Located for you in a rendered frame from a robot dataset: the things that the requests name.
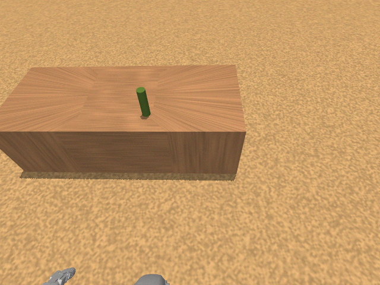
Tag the left robot hand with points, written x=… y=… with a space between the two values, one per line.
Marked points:
x=60 y=277

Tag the can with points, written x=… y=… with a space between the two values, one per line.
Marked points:
x=142 y=97

